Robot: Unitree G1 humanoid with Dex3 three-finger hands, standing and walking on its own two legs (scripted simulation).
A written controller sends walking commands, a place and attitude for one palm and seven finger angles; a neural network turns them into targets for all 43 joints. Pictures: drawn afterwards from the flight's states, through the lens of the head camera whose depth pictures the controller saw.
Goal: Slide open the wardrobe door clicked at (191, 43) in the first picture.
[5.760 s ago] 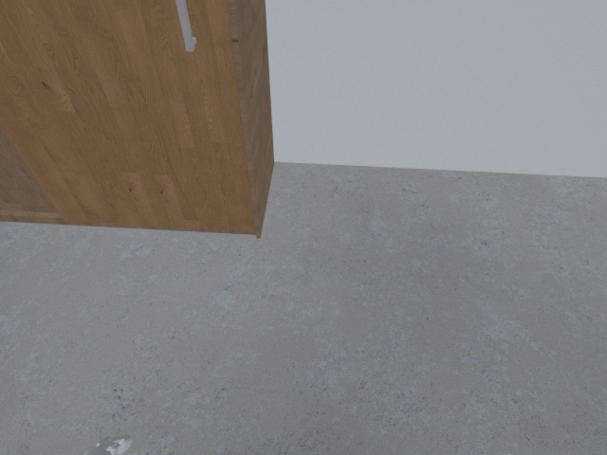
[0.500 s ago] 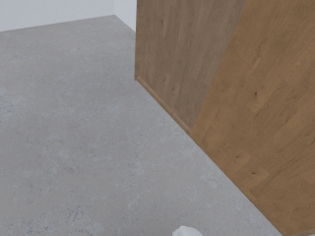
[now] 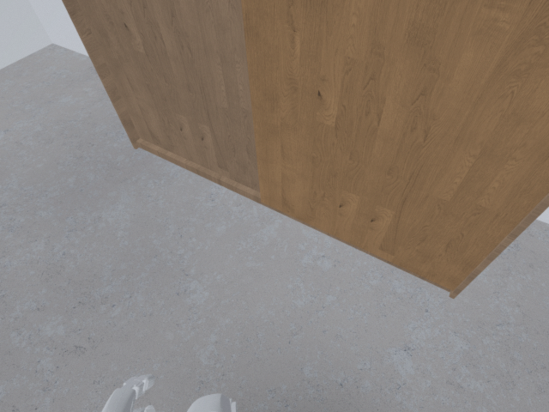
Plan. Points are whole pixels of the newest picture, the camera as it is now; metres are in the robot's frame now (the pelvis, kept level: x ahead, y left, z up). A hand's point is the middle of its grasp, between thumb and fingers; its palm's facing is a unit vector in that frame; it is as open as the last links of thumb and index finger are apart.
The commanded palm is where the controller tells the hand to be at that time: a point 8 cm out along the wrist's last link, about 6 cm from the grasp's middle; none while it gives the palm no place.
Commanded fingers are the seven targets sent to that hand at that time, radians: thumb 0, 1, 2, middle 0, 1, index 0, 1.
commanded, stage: turn to face it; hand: right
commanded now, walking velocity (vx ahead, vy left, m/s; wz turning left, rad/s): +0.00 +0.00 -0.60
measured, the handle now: out of the picture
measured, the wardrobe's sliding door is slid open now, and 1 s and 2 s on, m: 0.00 0.00 0.00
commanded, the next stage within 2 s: take the last steps up to it in 0.74 s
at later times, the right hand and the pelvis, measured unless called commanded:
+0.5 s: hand out of the picture +0.04 -0.16 -0.12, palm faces +0.27 +0.91 -0.30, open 7.4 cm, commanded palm none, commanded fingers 0.00 -0.90 -0.90 0.20 0.30 0.20 0.30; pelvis -0.02 +0.05 +0.01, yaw -18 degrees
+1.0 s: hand out of the picture -0.15 -0.19 -0.17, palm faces +0.51 +0.83 -0.21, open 7.4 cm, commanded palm none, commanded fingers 0.00 -0.90 -0.90 0.20 0.30 0.20 0.30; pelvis -0.07 +0.00 +0.01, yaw -28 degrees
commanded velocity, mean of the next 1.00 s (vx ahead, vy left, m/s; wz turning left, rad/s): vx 0.05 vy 0.00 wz -0.39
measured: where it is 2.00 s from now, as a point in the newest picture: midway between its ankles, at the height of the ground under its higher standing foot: outside the picture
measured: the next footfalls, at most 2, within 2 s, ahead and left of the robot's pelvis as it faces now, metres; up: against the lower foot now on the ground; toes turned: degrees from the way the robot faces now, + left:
left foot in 0.32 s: +0.06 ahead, +0.14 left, +0.00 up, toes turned -8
right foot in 0.78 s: -0.07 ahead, -0.09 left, +0.00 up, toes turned -30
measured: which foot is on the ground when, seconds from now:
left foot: up 0.00-0.30, down 0.32-0.78, up 0.80-1.00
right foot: down 0.00-0.32, up 0.34-0.76, down 0.78-1.00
